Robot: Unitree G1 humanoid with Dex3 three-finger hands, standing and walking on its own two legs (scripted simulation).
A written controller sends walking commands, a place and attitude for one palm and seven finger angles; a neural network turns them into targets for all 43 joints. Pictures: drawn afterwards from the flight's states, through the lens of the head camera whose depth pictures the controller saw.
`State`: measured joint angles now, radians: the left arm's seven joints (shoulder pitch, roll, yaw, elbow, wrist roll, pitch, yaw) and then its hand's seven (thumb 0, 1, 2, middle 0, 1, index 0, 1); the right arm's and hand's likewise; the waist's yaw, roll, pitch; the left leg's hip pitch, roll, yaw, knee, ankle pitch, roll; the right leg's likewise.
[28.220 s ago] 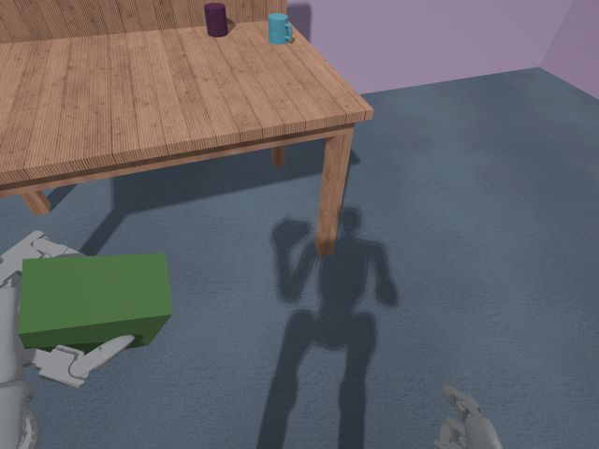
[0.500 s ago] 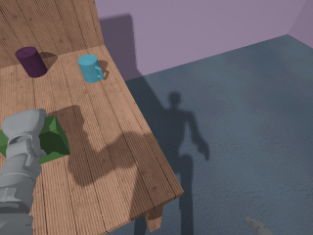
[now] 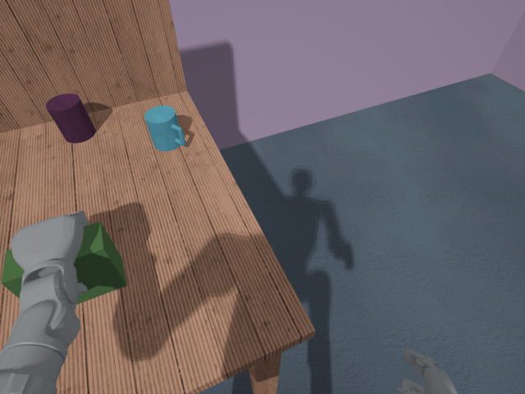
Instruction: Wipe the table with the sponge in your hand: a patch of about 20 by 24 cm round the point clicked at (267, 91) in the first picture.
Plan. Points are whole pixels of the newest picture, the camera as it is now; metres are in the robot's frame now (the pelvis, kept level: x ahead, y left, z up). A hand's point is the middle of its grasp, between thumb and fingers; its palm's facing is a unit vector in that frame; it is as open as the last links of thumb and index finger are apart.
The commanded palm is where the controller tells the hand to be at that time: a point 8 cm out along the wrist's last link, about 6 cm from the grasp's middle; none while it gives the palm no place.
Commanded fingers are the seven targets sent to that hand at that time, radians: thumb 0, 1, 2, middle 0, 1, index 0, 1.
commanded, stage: wipe back along the first lane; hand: left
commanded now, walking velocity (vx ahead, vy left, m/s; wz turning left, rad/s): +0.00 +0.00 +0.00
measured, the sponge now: (75, 275) +0.29 +0.35 -0.01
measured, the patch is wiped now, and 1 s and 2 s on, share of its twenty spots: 1.00 1.00 1.00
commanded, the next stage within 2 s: lift the sponge slowly off the table in 1.18 s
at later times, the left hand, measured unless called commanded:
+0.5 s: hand (68, 290) +0.25 +0.32 +0.03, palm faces -0.02 -0.04 -1.00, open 9.9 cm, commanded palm +0.21 +0.30 +0.06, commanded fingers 0.00 0.10 1.30 -1.20 -1.60 -1.20 -1.60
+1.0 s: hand (72, 311) +0.22 +0.30 +0.03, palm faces -0.02 -0.05 -1.00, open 9.9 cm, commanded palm +0.17 +0.27 +0.06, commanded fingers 0.00 0.10 1.30 -1.20 -1.60 -1.20 -1.60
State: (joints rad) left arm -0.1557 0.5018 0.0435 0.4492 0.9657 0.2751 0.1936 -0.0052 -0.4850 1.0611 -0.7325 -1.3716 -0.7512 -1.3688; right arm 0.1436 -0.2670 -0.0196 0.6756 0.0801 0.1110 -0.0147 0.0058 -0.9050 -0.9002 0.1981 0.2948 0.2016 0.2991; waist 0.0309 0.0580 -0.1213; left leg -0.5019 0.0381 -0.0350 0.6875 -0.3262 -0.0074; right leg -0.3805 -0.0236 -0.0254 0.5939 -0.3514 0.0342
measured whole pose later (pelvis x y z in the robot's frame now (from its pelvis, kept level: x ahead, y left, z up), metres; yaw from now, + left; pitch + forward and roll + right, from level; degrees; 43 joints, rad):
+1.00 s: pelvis +0.01 -0.01 +0.00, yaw +1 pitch +4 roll -1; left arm 0.20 0.40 -0.03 0.08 0.97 0.35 0.22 0.00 -0.47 1.06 -0.71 -1.38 -0.73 -1.38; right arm 0.10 -0.26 -0.01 0.65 0.07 0.06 -0.02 0.01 -0.90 -0.90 0.20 0.29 0.20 0.30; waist 0.08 0.09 -0.12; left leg -0.41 0.04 -0.04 0.67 -0.34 -0.02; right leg -0.30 -0.03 -0.03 0.61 -0.38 0.02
